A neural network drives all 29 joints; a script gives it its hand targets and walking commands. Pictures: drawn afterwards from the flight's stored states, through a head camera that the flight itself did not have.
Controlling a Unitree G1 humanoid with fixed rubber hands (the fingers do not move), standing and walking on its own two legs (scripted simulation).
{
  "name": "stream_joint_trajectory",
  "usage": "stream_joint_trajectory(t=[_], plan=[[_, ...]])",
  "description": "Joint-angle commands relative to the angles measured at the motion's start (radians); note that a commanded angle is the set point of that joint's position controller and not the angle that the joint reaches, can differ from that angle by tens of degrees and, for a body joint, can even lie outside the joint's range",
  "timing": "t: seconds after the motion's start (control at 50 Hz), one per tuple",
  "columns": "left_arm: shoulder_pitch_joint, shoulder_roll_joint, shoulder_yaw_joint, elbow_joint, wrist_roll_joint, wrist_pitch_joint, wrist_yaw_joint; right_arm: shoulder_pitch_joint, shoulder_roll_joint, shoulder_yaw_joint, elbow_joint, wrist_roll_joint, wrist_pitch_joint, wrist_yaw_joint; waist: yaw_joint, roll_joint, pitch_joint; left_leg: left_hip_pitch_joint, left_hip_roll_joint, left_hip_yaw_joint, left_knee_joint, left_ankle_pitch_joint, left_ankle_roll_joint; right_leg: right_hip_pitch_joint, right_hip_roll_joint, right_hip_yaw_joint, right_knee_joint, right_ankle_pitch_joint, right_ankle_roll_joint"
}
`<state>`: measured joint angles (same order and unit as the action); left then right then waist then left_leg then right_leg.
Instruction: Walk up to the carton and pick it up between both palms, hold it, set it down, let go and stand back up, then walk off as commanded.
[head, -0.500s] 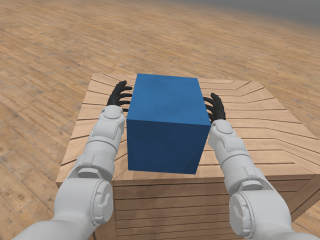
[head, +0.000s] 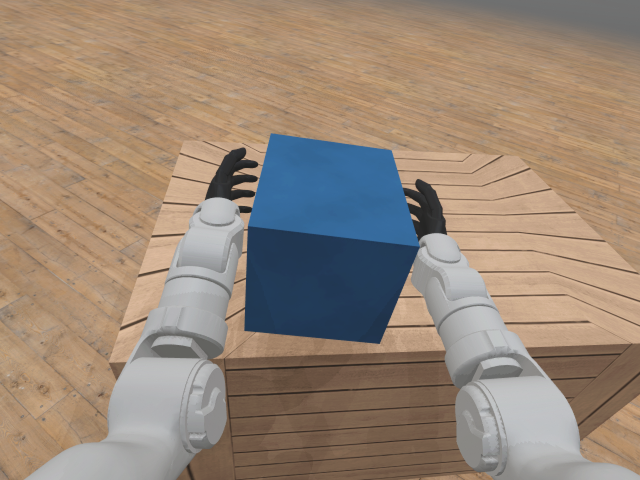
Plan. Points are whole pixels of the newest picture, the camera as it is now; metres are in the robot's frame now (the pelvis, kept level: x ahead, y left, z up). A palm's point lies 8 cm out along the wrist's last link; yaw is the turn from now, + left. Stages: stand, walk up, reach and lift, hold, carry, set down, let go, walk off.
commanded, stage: reach and lift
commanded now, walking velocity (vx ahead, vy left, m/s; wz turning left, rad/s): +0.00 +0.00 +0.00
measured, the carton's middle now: (323, 234) +0.42 +0.00 +0.13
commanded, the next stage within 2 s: hold in 0.30 s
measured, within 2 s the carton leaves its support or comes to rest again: neither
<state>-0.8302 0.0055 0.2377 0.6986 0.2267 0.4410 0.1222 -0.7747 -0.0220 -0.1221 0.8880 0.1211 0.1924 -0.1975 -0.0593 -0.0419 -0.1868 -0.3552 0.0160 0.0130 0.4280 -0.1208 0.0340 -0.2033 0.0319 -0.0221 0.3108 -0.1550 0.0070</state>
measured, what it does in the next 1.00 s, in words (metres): stands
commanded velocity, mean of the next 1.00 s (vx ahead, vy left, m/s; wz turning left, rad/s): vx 0.00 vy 0.00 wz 0.00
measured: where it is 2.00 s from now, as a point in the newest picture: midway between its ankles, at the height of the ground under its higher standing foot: outside the picture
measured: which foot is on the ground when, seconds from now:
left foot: down 0.00-1.00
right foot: down 0.00-1.00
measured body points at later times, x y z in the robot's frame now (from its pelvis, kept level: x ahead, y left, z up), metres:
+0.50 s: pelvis +0.00 +0.00 +0.00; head -0.05 +0.04 +0.45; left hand +0.41 +0.15 +0.19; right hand +0.40 -0.13 +0.18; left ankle +0.06 +0.09 -0.74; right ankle +0.00 -0.13 -0.74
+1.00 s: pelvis +0.00 +0.00 +0.00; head -0.07 +0.04 +0.44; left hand +0.39 +0.15 +0.21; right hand +0.38 -0.12 +0.20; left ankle +0.06 +0.09 -0.74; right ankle +0.00 -0.13 -0.74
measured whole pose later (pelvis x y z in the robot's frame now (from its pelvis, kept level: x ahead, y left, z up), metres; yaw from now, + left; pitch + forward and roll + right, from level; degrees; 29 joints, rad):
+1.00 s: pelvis +0.00 +0.00 +0.00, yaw +0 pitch -1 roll -3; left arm -0.76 0.00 0.23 0.44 0.26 0.63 0.08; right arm -0.74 -0.02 -0.05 0.71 0.18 0.33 -0.23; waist -0.06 -0.04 -0.16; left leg -0.28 0.02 0.01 0.43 -0.13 0.03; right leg -0.12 0.03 -0.02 0.29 -0.15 0.01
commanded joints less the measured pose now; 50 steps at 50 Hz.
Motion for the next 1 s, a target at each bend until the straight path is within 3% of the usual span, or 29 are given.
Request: stream_joint_trajectory(t=[0.0,0.02,0.04,0.12,0.14,0.2,0.28,0.34,0.36,0.38,0.4,0.44,0.46,0.48,0.52,0.54,0.56,0.58,0.62,0.66,0.72,0.74,0.78,0.8,0.82,0.86,0.88,0.9,0.98], plan=[[-0.53,-0.783,-0.313,-0.142,-0.036,0.017,-0.171,-0.943,0.536,0.254,-0.389,0.074,-0.05,0.138,0.028,0.097,-0.251,0.494,0.001,-0.037,-0.113,0.033,-0.066,0.084,0.029,-0.037,-0.087,-0.068,-0.014],[-0.569,-0.789,-0.341,-0.181,-0.045,0.014,-0.169,-0.926,0.522,0.256,-0.4,0.072,-0.05,0.137,0.012,0.107,-0.278,0.501,0.011,-0.051,-0.114,0.035,-0.073,0.087,0.029,-0.035,-0.081,-0.057,-0.012],[-0.599,-0.778,-0.316,-0.167,-0.051,0.008,-0.168,-0.98,0.547,0.262,-0.402,0.078,-0.047,0.139,0.032,0.091,-0.261,0.471,-0.003,-0.035,-0.116,0.011,-0.06,0.088,0.026,-0.033,-0.086,-0.084,-0.009],[-0.556,-0.786,-0.347,-0.285,-0.073,0.01,-0.162,-0.968,0.596,0.346,-0.52,0.13,-0.045,0.127,0.057,0.088,-0.393,0.567,-0.011,-0.034,-0.056,0.257,-0.07,0.133,0.045,-0.038,-0.054,0.11,0.006],[-0.516,-0.781,-0.342,-0.221,-0.067,0.02,-0.164,-0.948,0.553,0.329,-0.489,0.119,-0.037,0.121,0.044,0.11,-0.341,0.567,-0.013,-0.037,-0.069,0.221,-0.073,0.109,0.035,-0.033,-0.078,0.067,0.002],[-0.528,-0.792,-0.395,-0.335,-0.081,0.03,-0.163,-0.917,0.58,0.372,-0.551,0.162,-0.035,0.11,0.037,0.134,-0.388,0.599,-0.014,-0.047,-0.035,0.334,-0.084,0.122,0.045,-0.039,-0.06,0.139,0.005],[-0.509,-0.753,-0.346,-0.313,-0.035,0.057,-0.177,-0.812,0.533,0.322,-0.459,0.13,-0.006,0.104,0.012,0.111,-0.282,0.576,-0.006,-0.05,-0.073,0.22,-0.075,0.105,0.037,-0.036,-0.079,0.052,0.001],[-0.473,-0.777,-0.371,-0.284,-0.055,0.092,-0.187,-0.88,0.493,0.31,-0.514,0.129,-0.003,0.098,-0.012,0.133,-0.251,0.548,-0.002,-0.053,-0.082,0.188,-0.089,0.099,0.04,-0.04,-0.088,0.0,-0.003],[-0.508,-0.766,-0.377,-0.322,-0.061,0.082,-0.189,-0.858,0.526,0.319,-0.495,0.129,-0.002,0.101,-0.009,0.109,-0.258,0.546,-0.006,-0.05,-0.083,0.185,-0.083,0.119,0.039,-0.039,-0.082,0.016,0.001],[-0.509,-0.799,-0.416,-0.386,-0.088,0.084,-0.189,-0.855,0.529,0.334,-0.538,0.15,-0.005,0.095,-0.027,0.121,-0.306,0.557,-0.005,-0.051,-0.07,0.251,-0.094,0.138,0.041,-0.039,-0.076,0.069,-0.002],[-0.529,-0.776,-0.402,-0.407,-0.073,0.082,-0.185,-0.823,0.526,0.337,-0.511,0.157,0.003,0.093,-0.013,0.157,-0.318,0.582,-0.005,-0.052,-0.059,0.288,-0.1,0.132,0.04,-0.036,-0.072,0.08,-0.001],[-0.467,-0.768,-0.391,-0.39,-0.074,0.095,-0.19,-0.868,0.554,0.378,-0.588,0.177,0.007,0.088,0.0,0.093,-0.324,0.567,-0.021,-0.042,-0.059,0.271,-0.074,0.158,0.043,-0.037,-0.076,0.109,0.009],[-0.485,-0.775,-0.404,-0.398,-0.079,0.107,-0.188,-0.879,0.539,0.369,-0.612,0.18,0.009,0.086,-0.006,0.132,-0.343,0.568,-0.013,-0.055,-0.053,0.298,-0.08,0.152,0.039,-0.03,-0.069,0.121,0.003],[-0.495,-0.801,-0.436,-0.458,-0.094,0.1,-0.192,-0.851,0.554,0.383,-0.638,0.181,0.005,0.081,-0.022,0.124,-0.348,0.584,-0.013,-0.053,-0.039,0.322,-0.088,0.171,0.042,-0.034,-0.063,0.153,0.0],[-0.491,-0.78,-0.424,-0.409,-0.073,0.123,-0.201,-0.823,0.532,0.362,-0.585,0.161,0.033,0.073,-0.036,0.135,-0.262,0.541,-0.017,-0.047,-0.066,0.244,-0.085,0.148,0.039,-0.034,-0.076,0.091,0.001],[-0.462,-0.777,-0.398,-0.38,-0.06,0.137,-0.206,-0.859,0.535,0.359,-0.605,0.162,0.037,0.073,-0.04,0.106,-0.236,0.507,-0.016,-0.05,-0.075,0.186,-0.074,0.15,0.036,-0.033,-0.084,0.054,0.006],[-0.47,-0.739,-0.354,-0.365,-0.023,0.145,-0.216,-0.822,0.533,0.343,-0.54,0.143,0.052,0.075,-0.021,0.098,-0.174,0.489,-0.022,-0.039,-0.103,0.116,-0.059,0.134,0.027,-0.034,-0.094,0.004,0.006],[-0.503,-0.757,-0.368,-0.402,-0.036,0.134,-0.214,-0.85,0.553,0.35,-0.57,0.148,0.046,0.083,-0.013,0.075,-0.211,0.487,-0.016,-0.041,-0.108,0.11,-0.059,0.147,0.034,-0.034,-0.088,-0.005,0.003],[-0.529,-0.766,-0.404,-0.4,-0.062,0.144,-0.217,-0.84,0.52,0.311,-0.548,0.138,0.051,0.081,-0.058,0.122,-0.21,0.471,-0.011,-0.046,-0.107,0.077,-0.074,0.143,0.027,-0.026,-0.087,-0.008,-0.003],[-0.545,-0.804,-0.423,-0.44,-0.081,0.141,-0.214,-0.912,0.551,0.341,-0.623,0.16,0.038,0.089,-0.032,0.119,-0.247,0.46,-0.008,-0.051,-0.115,0.078,-0.072,0.143,0.033,-0.032,-0.077,-0.021,-0.004],[-0.5,-0.761,-0.36,-0.395,-0.04,0.16,-0.222,-0.823,0.555,0.343,-0.514,0.137,0.075,0.084,-0.035,0.088,-0.146,0.439,-0.017,-0.035,-0.135,0.013,-0.053,0.153,0.029,-0.03,-0.084,-0.04,-0.001],[-0.501,-0.74,-0.347,-0.364,-0.045,0.171,-0.229,-0.881,0.557,0.336,-0.558,0.137,0.074,0.083,-0.033,0.065,-0.152,0.419,-0.027,-0.032,-0.136,-0.003,-0.039,0.15,0.02,-0.024,-0.094,-0.048,0.007],[-0.54,-0.765,-0.37,-0.422,-0.047,0.169,-0.23,-0.862,0.557,0.341,-0.564,0.144,0.074,0.085,-0.026,0.117,-0.196,0.43,-0.023,-0.033,-0.14,-0.007,-0.047,0.155,0.023,-0.023,-0.085,-0.05,-0.001],[-0.544,-0.748,-0.36,-0.408,-0.055,0.168,-0.229,-0.916,0.576,0.347,-0.591,0.142,0.073,0.082,-0.019,0.093,-0.216,0.422,-0.024,-0.029,-0.136,-0.012,-0.037,0.156,0.018,-0.017,-0.086,-0.052,0.004],[-0.545,-0.767,-0.389,-0.426,-0.073,0.164,-0.229,-0.902,0.585,0.352,-0.602,0.144,0.071,0.084,-0.041,0.081,-0.211,0.429,-0.02,-0.037,-0.13,0.004,-0.045,0.161,0.023,-0.027,-0.079,-0.024,0.002],[-0.558,-0.804,-0.436,-0.472,-0.098,0.162,-0.222,-0.921,0.562,0.363,-0.653,0.165,0.061,0.084,-0.05,0.126,-0.286,0.475,-0.014,-0.038,-0.107,0.073,-0.069,0.152,0.032,-0.033,-0.069,0.006,-0.001],[-0.571,-0.777,-0.392,-0.428,-0.077,0.165,-0.224,-0.879,0.568,0.35,-0.568,0.148,0.08,0.085,-0.047,0.109,-0.189,0.445,-0.023,-0.034,-0.125,0.001,-0.057,0.125,0.025,-0.025,-0.085,-0.052,0.001],[-0.538,-0.787,-0.434,-0.48,-0.093,0.162,-0.22,-0.889,0.569,0.367,-0.65,0.156,0.071,0.083,-0.056,0.115,-0.27,0.477,-0.016,-0.046,-0.114,0.066,-0.068,0.156,0.033,-0.032,-0.069,0.014,-0.002],[-0.469,-0.75,-0.391,-0.465,-0.066,0.183,-0.226,-0.848,0.564,0.388,-0.64,0.165,0.087,0.076,-0.034,0.082,-0.227,0.482,-0.022,-0.036,-0.105,0.119,-0.055,0.171,0.034,-0.026,-0.085,0.035,0.007]])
